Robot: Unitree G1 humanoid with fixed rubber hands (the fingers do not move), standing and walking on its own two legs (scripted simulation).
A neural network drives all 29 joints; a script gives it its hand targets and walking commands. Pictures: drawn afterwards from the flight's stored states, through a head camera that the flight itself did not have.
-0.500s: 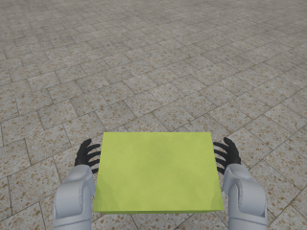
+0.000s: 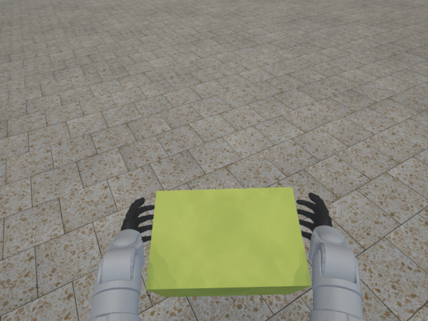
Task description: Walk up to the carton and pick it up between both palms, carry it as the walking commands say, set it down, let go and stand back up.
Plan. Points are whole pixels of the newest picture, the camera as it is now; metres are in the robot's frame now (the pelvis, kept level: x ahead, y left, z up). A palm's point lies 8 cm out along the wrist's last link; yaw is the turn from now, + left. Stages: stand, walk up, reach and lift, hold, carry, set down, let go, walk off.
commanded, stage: hold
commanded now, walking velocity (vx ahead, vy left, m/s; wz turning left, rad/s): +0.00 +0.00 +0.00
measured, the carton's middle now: (225, 244) +0.30 -0.04 -0.05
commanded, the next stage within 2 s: set down in 0.34 s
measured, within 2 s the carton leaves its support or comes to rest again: neither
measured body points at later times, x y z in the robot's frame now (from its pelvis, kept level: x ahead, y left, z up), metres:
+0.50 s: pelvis +0.01 -0.02 +0.00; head -0.02 -0.02 +0.45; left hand +0.30 +0.15 +0.01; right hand +0.28 -0.22 +0.02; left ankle +0.01 +0.11 -0.74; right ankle +0.03 -0.12 -0.74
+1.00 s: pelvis +0.01 +0.02 -0.01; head +0.08 +0.01 +0.43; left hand +0.33 +0.14 -0.06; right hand +0.28 -0.23 -0.06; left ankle +0.01 +0.11 -0.74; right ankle +0.03 -0.12 -0.74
